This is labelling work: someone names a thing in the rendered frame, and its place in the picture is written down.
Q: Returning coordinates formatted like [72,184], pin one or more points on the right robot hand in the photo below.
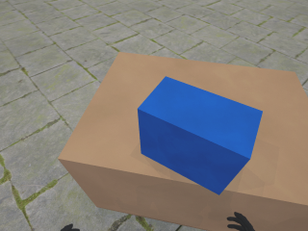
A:
[242,220]

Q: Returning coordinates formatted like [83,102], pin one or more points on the pedestal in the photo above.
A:
[103,153]

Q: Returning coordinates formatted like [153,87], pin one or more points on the carton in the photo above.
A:
[203,136]

